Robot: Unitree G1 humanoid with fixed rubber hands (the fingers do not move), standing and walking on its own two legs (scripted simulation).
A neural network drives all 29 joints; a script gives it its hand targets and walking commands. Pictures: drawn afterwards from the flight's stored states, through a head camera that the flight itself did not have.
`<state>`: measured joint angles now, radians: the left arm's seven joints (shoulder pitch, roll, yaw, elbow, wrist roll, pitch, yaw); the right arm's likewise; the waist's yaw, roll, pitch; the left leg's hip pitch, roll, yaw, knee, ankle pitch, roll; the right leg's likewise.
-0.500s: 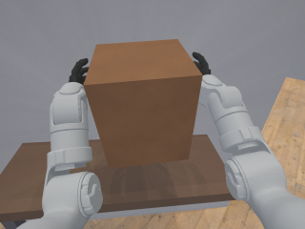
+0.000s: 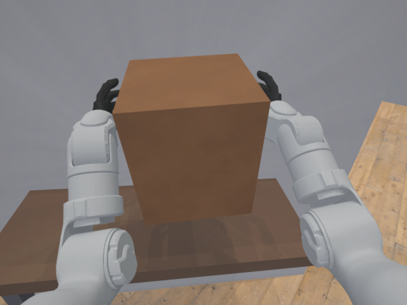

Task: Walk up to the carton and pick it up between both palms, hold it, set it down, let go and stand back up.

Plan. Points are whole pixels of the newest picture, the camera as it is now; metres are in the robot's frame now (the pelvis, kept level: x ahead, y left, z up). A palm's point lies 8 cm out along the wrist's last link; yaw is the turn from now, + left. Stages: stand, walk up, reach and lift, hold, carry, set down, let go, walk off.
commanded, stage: hold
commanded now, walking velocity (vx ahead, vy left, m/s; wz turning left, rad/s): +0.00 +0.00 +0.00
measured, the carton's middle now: (192, 138) +0.37 -0.01 +0.24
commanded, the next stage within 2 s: none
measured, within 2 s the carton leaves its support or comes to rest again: neither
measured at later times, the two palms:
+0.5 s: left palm (106, 121) +0.37 +0.15 +0.28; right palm (271, 113) +0.36 -0.16 +0.29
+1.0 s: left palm (106, 121) +0.36 +0.15 +0.28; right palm (271, 113) +0.36 -0.16 +0.29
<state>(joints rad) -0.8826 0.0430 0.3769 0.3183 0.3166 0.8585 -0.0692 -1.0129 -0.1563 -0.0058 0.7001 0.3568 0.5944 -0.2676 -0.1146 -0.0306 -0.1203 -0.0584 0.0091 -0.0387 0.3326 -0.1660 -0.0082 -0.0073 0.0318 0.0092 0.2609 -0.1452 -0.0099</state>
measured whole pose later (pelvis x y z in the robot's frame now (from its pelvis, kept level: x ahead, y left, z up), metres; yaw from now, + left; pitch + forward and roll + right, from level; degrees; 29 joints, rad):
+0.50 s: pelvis +0.00 +0.00 +0.00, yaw +0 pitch -6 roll -1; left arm -0.83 0.03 0.36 0.23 0.31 0.88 -0.07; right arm -0.96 -0.15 -0.01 0.61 0.35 0.62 -0.27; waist -0.12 -0.03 -0.12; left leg -0.05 0.01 -0.03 0.33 -0.17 -0.01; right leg 0.00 0.03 0.01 0.26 -0.15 -0.01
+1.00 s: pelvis +0.00 +0.00 +0.00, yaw +0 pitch -6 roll -1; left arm -0.84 0.03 0.36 0.24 0.32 0.89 -0.07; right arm -0.96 -0.15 -0.01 0.61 0.34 0.63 -0.27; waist -0.12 -0.03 -0.12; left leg -0.05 0.01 -0.03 0.33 -0.17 -0.01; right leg -0.01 0.03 0.02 0.26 -0.15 -0.01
